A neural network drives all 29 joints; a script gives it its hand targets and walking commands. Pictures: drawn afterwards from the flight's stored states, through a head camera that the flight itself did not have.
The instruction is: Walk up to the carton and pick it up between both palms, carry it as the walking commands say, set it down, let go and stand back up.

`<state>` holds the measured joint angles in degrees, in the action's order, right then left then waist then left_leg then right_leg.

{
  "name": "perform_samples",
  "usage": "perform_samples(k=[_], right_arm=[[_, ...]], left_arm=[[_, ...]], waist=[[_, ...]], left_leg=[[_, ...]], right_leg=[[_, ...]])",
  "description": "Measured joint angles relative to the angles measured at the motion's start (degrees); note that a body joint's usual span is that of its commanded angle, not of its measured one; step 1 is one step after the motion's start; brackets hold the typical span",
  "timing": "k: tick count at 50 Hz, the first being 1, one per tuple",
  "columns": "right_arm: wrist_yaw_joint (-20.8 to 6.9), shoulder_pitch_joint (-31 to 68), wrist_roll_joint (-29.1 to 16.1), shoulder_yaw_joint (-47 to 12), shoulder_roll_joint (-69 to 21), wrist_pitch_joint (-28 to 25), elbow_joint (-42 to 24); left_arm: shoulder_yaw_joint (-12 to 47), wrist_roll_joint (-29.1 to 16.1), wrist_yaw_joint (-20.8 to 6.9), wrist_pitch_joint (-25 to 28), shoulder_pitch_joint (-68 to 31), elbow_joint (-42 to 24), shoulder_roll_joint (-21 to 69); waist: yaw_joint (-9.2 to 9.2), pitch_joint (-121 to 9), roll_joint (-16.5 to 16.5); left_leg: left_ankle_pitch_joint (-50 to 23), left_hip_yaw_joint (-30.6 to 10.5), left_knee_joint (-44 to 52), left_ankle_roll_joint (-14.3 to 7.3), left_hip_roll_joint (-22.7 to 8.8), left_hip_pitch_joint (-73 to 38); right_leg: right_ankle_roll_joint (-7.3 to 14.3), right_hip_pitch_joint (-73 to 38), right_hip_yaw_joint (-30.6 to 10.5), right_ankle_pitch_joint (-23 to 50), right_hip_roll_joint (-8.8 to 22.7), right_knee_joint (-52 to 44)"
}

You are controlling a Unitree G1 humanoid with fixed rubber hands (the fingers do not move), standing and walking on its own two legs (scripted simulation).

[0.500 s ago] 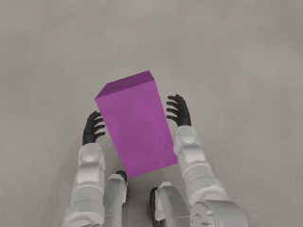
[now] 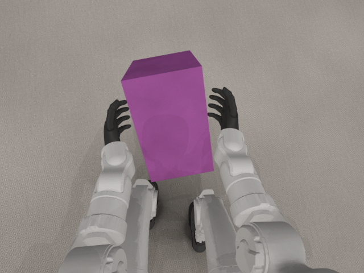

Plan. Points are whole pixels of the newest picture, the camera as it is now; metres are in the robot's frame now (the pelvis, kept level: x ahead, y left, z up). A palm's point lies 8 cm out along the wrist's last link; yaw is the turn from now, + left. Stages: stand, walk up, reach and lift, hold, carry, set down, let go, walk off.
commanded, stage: set down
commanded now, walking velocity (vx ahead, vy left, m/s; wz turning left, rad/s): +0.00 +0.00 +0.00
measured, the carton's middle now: (171, 112) +0.48 +0.03 -0.22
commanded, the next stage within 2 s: none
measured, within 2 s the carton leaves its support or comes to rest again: neither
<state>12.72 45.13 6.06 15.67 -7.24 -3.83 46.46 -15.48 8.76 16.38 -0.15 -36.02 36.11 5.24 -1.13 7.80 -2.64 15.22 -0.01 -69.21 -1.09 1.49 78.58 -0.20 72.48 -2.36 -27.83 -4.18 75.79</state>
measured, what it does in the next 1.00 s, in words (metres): lowers itself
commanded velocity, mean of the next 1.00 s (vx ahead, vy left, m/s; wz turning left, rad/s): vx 0.00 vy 0.00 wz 0.00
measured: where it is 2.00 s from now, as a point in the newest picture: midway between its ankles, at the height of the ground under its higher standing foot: (173, 224)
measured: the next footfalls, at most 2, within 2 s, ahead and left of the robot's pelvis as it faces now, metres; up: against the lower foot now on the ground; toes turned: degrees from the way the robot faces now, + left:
none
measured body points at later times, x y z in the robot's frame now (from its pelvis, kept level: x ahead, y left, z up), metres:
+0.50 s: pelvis +0.00 -0.01 -0.08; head +0.26 +0.00 +0.28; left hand +0.43 +0.16 -0.20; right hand +0.47 -0.09 -0.18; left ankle +0.15 +0.10 -0.60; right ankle +0.07 -0.12 -0.60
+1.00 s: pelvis -0.01 -0.01 -0.14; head +0.30 +0.01 +0.19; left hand +0.46 +0.17 -0.28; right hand +0.49 -0.09 -0.26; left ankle +0.15 +0.10 -0.60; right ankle +0.07 -0.12 -0.60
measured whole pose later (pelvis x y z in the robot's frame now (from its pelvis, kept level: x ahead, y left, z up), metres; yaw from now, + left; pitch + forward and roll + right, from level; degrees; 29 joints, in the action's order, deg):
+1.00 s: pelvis -0.01 -0.01 -0.14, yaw -2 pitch +40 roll +1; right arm 12.2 64.7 12.9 22.4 -6.7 6.8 51.1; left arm -29.5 12.3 8.1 -11.4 -55.1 38.6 0.9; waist -1.1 2.6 -4.4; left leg 20.7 0.3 -96.2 0.3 1.5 115.1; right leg -0.4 109.4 -2.4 -34.4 -7.2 104.4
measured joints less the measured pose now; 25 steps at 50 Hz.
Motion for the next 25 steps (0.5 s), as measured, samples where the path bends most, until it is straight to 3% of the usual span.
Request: perform_samples(k=[6,13,25], right_arm=[[0.48,5.87,-0.11,-0.01,0.12,2.39,3.20],[0.85,12.34,3.26,1.38,0.35,4.93,6.44],[0.08,13.11,5.53,4.05,0.33,6.73,6.34]], left_arm=[[-3.17,-0.01,0.06,-2.34,-3.55,1.07,-1.20],[-8.66,-0.01,-1.87,-5.02,-7.70,1.84,-1.19],[-10.98,0.99,-4.47,-7.93,-10.63,1.82,-1.20]], waist=[[0.00,-0.79,-0.01],[0.00,-2.35,0.00],[0.00,-5.09,0.00]], left_leg=[[1.17,-0.04,-4.91,0.00,0.00,4.43],[2.79,-0.47,-10.67,0.54,0.00,10.76],[4.29,-0.16,-16.59,1.04,0.00,21.32]], right_leg=[[0.00,4.60,0.00,-1.36,-0.55,5.33],[0.01,11.05,0.00,-2.78,-1.69,11.02],[0.20,21.81,0.00,-4.77,-2.10,17.71]])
